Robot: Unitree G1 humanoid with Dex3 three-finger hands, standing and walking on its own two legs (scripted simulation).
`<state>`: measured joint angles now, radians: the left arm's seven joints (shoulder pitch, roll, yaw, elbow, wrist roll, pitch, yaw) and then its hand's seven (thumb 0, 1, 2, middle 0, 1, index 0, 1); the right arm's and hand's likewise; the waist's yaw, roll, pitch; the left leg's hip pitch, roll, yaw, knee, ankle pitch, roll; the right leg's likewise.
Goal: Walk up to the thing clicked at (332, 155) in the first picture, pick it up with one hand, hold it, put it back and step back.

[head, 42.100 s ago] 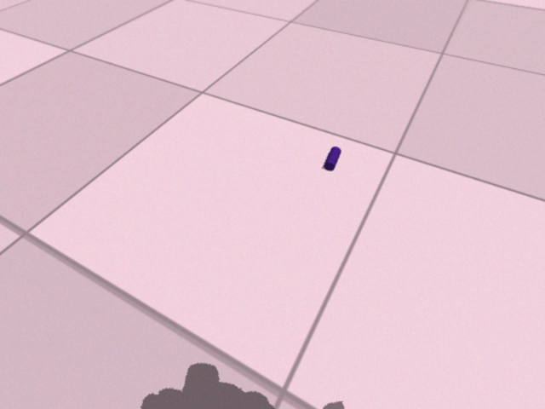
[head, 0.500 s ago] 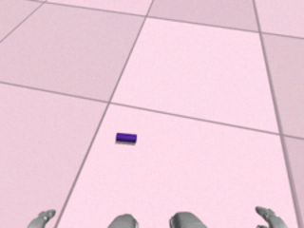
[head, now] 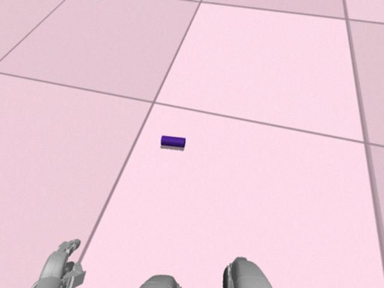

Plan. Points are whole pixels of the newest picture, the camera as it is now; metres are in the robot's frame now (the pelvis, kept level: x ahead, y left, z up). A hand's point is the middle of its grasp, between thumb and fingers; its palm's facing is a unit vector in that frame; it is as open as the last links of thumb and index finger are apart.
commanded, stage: step back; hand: left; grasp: from above
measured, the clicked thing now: (173, 141) +0.87 +0.18 -0.72
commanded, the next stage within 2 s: stand in 1.60 s
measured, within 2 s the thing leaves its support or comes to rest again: neither
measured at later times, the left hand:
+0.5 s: hand out of the picture -0.09 +0.24 -0.12, palm faces -0.07 -0.90 -0.44, open 7.4 cm
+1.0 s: hand out of the picture -0.20 +0.25 -0.13, palm faces +0.01 -0.93 -0.37, open 7.4 cm
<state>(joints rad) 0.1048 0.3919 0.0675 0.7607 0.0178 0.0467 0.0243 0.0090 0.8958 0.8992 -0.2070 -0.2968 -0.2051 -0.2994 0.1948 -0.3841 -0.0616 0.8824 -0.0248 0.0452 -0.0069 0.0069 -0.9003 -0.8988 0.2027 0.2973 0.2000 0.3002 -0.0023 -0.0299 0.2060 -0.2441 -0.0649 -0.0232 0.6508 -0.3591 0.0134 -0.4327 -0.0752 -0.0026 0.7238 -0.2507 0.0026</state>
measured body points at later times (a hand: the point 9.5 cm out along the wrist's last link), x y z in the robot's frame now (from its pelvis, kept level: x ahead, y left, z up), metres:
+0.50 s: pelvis -0.17 -0.02 +0.01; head -0.12 -0.05 +0.46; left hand -0.09 +0.29 -0.09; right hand -0.07 -0.35 -0.12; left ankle -0.15 +0.13 -0.64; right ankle -0.17 -0.13 -0.71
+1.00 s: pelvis -0.24 -0.02 +0.01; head -0.23 -0.02 +0.46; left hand -0.20 +0.30 -0.11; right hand -0.16 -0.32 -0.11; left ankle -0.24 +0.11 -0.70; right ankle -0.22 -0.13 -0.72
